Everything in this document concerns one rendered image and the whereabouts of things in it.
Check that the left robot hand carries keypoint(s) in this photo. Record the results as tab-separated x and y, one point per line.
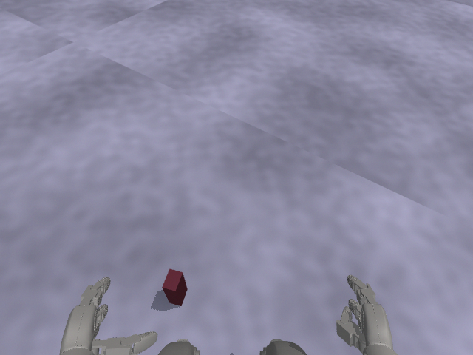
83	326

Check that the right robot hand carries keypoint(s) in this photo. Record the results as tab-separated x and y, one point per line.
373	326

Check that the carton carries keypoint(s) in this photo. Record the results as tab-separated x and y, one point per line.
175	287

